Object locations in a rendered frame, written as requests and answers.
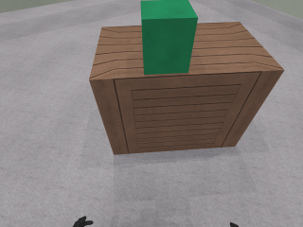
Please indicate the pedestal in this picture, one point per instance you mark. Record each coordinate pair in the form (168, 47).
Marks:
(229, 77)

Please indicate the carton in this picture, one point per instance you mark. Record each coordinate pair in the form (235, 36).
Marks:
(168, 33)

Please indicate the robot left hand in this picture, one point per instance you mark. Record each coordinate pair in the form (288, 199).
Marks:
(81, 222)

